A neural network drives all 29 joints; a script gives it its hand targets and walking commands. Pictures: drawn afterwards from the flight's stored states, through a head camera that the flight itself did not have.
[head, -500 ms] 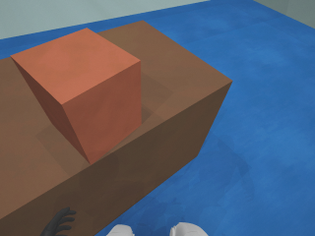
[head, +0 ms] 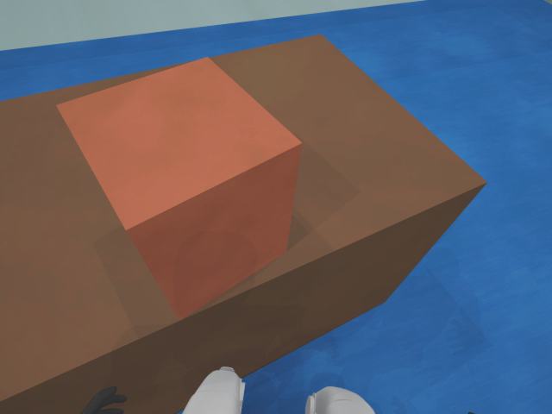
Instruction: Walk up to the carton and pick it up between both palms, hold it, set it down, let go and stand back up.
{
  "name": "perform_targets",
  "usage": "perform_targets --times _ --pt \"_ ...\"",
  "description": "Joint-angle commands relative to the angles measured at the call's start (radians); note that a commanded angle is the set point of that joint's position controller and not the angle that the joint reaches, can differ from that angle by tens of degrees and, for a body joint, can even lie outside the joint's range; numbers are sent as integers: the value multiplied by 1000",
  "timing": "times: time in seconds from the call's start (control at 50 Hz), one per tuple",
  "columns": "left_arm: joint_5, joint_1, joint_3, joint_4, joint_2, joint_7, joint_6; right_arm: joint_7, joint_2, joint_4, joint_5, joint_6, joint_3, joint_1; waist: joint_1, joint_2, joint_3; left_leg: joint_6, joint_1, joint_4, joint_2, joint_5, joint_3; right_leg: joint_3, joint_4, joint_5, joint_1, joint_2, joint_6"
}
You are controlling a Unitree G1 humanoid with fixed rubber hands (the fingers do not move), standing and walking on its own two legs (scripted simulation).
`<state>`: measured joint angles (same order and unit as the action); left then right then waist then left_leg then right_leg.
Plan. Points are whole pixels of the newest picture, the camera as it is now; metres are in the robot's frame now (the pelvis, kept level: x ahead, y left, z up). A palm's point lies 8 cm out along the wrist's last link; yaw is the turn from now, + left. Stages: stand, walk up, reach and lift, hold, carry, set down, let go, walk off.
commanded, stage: walk up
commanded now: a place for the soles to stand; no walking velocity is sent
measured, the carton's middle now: (193, 192) +0.38 +0.14 +0.09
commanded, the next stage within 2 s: none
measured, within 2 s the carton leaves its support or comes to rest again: neither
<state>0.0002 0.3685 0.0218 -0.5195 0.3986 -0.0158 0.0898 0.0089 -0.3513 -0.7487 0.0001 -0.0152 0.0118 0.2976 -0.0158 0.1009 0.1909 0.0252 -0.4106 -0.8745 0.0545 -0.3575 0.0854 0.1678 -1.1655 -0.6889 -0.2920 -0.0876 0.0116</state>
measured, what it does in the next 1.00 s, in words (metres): steps on the spot, turning left: right foot, then left foot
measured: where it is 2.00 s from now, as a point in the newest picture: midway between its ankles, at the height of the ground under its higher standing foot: outside the picture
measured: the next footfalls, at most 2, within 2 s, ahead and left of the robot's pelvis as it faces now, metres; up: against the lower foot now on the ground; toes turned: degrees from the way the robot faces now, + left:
right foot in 0.12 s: +0.07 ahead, -0.11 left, +0.00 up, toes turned -6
left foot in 0.82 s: -0.03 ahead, +0.10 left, +0.00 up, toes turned +8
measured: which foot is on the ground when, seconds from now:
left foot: down 0.00-0.16, up 0.18-0.80, down 0.82-1.00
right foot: up 0.00-0.10, down 0.12-0.86, up 0.88-1.00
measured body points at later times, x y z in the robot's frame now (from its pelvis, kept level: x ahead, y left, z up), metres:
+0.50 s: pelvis -0.03 -0.08 +0.02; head +0.01 -0.12 +0.46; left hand +0.04 +0.24 -0.03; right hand +0.08 -0.37 -0.12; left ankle -0.02 +0.10 -0.64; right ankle +0.03 -0.11 -0.69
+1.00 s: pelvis -0.05 -0.03 +0.01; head -0.03 +0.02 +0.45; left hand -0.01 +0.27 -0.12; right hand +0.10 -0.33 -0.07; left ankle -0.07 +0.09 -0.69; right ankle +0.01 -0.14 -0.67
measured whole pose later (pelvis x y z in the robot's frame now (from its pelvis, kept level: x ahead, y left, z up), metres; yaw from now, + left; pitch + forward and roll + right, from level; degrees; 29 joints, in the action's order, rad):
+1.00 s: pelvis -0.05 -0.03 +0.01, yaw +15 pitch -6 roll -2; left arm 0.00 0.32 0.02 -0.54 0.42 -0.02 0.06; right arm 0.01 -0.39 -0.74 0.00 -0.05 -0.01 0.30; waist -0.02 0.10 0.17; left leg 0.00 -0.33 -0.92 0.03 -0.49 0.13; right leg 0.16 -1.02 -0.59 -0.39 -0.10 0.03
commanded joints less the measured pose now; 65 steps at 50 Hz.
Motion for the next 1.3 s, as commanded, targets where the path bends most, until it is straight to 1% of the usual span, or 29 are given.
perform_targets --times 0.0,0.04,0.08,0.1,0.12,0.14,0.16,0.18,0.22,0.28,0.34,0.44,0.52,0.68,0.72,0.76,0.78,0.8,0.82,0.84,0.9,1.02,1.06,1.1,1.12,1.14,1.16,1.22,1.28 --pt "-3 -85 107 166 212 11 -73 67 -366 149 35 10 -135 23 -13 -304 -109 -304 110 383 -230 286 607 -282 91 20 -240 -11 6" --pt "-3 -8 106 140 229 17 -77 59 -345 167 31 4 -127 -52 18 -325 -134 -261 -17 345 -229 337 607 -298 227 82 -90 -6 18" --pt "-4 139 110 74 223 28 -84 49 -320 192 21 -15 -118 -198 114 -319 -139 -167 -223 233 -154 337 424 -222 521 279 192 18 29" --pt "13 166 117 47 250 36 -91 46 -259 189 14 -23 -100 -196 135 -182 -141 -90 -298 80 -54 203 296 -327 712 265 284 -45 11" --pt "24 152 131 46 333 48 -96 47 -169 186 6 -20 -78 -138 111 67 -189 -15 -338 -125 117 -67 91 -550 861 299 288 -315 -3" --pt "25 53 136 81 338 52 -92 60 -226 181 14 -27 -105 -128 99 -21 -140 13 -314 -264 48 -187 47 -590 920 223 129 -460 9" --pt "21 -19 132 103 324 55 -96 61 -268 161 17 -38 -123 -91 60 -30 -85 10 -297 -310 14 -170 53 -568 909 211 70 -457 -7" --pt "25 -44 125 102 286 58 -102 53 -283 147 25 -44 -132 -65 46 -79 -29 13 -278 -330 0 -120 43 -490 913 209 58 -409 -74" --pt "4 -57 112 101 263 61 -98 39 -261 95 14 -42 -127 40 8 -8 -22 24 -219 -332 1 -43 20 -348 919 277 76 -302 -195" --pt "3 -34 112 95 234 59 -89 32 -239 35 22 -43 -111 104 21 92 -105 42 -194 -345 -2 -24 -23 -207 843 550 217 -238 -228" --pt "10 12 108 100 208 67 -80 28 -212 21 21 -45 -90 95 46 146 -186 37 -199 -291 -5 -46 -41 -149 761 754 336 -219 -208" --pt "25 17 111 129 205 75 -68 19 -219 41 24 -58 -93 70 67 190 -216 34 -209 -225 -26 -84 -77 -177 806 499 337 -271 -133" --pt "29 -16 113 134 230 69 -68 9 -240 70 30 -63 -107 43 69 117 -162 31 -192 -226 -48 -111 -91 -242 865 190 224 -350 -37" --pt "41 -129 131 126 310 39 -68 -15 -268 96 21 -52 -131 107 -2 79 -154 -32 15 -50 -86 -152 -158 -132 872 -106 25 -370 54" --pt "38 -163 122 126 302 35 -64 -14 -280 64 10 -45 -136 180 -43 -1 -194 -64 184 60 -73 -110 -123 -78 740 -115 -99 -343 53" --pt "29 -172 109 119 245 27 -56 -3 -295 43 9 -33 -137 242 -76 -147 -191 -96 271 163 -32 -128 -1 -30 490 -121 -200 -237 59" --pt "10 -154 104 117 224 20 -55 4 -326 55 14 -28 -139 222 -73 -266 -136 -145 229 315 -97 -224 218 -6 347 -104 -275 -154 38" --pt "-18 -178 107 136 210 15 -51 8 -390 98 21 -24 -148 135 -77 -418 -35 -248 71 549 -243 -537 658 -12 143 -85 -366 6 1" --pt "-17 -184 125 162 227 11 -57 18 -376 128 25 -19 -141 63 -48 -346 3 -311 -44 629 -268 -689 845 -153 7 -54 -374 30 -8" --pt "-5 -179 134 173 254 10 -63 33 -391 153 30 -6 -148 3 -23 -336 33 -317 -65 657 -290 -684 890 -208 -11 -14 -361 16 -10" --pt "12 -123 131 117 224 -2 -86 52 -370 135 25 18 -153 12 -11 -319 -40 -246 106 473 -186 -209 657 -234 99 88 -338 -9 17" --pt "-6 -128 111 95 211 20 -114 42 -322 143 28 9 -136 57 -33 -369 -177 -271 305 313 -193 526 583 -196 259 70 -266 50 7" --pt "-11 -93 102 78 203 28 -125 35 -311 147 25 -3 -130 9 -3 -365 -220 -255 263 238 -172 709 495 -180 431 164 -121 63 10" --pt "4 58 103 19 228 35 -136 29 -269 166 10 -6 -115 -101 96 -270 -293 -144 51 56 -98 540 324 -233 674 462 255 -12 45" --pt "18 142 124 -4 320 44 -135 27 -204 172 -4 -1 -94 -91 126 -48 -393 -58 -92 -184 17 256 193 -422 715 639 454 -212 71" --pt "21 165 143 -13 349 53 -126 34 -181 174 -2 -2 -90 -87 136 22 -347 -21 -260 -286 65 -207 64 -535 711 800 492 -426 132" --pt "18 138 138 7 333 49 -124 43 -235 166 13 -8 -102 -67 128 -5 -320 -21 -301 -391 24 -284 69 -560 677 880 454 -483 204" --pt "17 14 118 31 286 45 -115 32 -261 154 14 -15 -121 -43 75 -12 -143 -18 -247 -418 -44 -213 26 -372 703 789 246 -382 178" --pt "19 -13 119 40 284 41 -103 18 -254 124 18 -19 -118 6 76 140 -123 1 -211 -308 -49 -181 -32 -225 685 795 240 -297 132"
